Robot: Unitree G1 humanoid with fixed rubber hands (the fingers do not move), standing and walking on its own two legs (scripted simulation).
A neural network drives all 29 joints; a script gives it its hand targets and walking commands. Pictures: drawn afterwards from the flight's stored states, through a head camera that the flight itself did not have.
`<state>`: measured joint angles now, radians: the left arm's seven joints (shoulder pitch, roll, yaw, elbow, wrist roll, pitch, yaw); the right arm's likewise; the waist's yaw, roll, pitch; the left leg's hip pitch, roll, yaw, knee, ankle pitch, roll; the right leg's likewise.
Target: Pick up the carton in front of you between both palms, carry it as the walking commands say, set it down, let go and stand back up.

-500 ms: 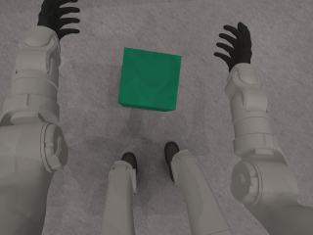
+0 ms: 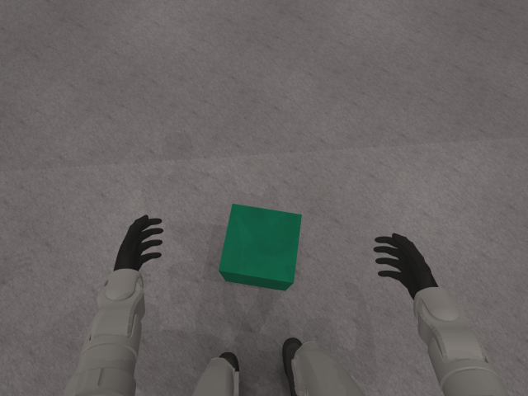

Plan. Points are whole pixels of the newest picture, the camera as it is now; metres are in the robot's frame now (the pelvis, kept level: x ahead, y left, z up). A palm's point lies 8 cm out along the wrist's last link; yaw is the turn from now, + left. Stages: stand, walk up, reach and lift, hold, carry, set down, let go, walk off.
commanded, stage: let go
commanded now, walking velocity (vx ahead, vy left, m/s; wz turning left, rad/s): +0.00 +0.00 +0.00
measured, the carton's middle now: (260, 250) +0.44 -0.02 -0.61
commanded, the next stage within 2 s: stand in 0.84 s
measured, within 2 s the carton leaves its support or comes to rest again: neither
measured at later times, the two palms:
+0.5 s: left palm (68, 366) +0.20 +0.25 -0.03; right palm (435, 324) +0.20 -0.22 -0.03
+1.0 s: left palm out of the picture +0.17 +0.28 -0.04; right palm (468, 340) +0.17 -0.26 -0.05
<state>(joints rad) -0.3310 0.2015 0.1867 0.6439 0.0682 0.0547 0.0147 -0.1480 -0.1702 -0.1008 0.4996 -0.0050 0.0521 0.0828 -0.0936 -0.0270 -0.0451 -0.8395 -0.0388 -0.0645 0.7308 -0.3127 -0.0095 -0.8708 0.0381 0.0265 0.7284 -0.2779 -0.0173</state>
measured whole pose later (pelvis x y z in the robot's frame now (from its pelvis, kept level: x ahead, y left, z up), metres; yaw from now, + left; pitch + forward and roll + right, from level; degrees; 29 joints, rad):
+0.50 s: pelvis +0.04 +0.02 +0.04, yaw -1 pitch +0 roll +0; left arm 0.22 0.21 0.04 0.45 0.00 0.07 -0.06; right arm 0.22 -0.21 -0.04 0.44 0.00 0.08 0.07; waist 0.00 0.01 0.05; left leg -0.13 -0.03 -0.05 0.43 -0.29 0.02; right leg -0.17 0.03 0.05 0.42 -0.25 0.00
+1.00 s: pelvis +0.03 +0.01 +0.03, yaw -1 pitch -1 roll +0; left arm 0.22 0.29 0.05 0.62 0.04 0.04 0.00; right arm 0.19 -0.30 -0.04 0.60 -0.04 0.06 -0.01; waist 0.00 0.03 0.01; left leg -0.19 -0.02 -0.05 0.53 -0.33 0.01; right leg -0.22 0.04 0.04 0.53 -0.29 -0.01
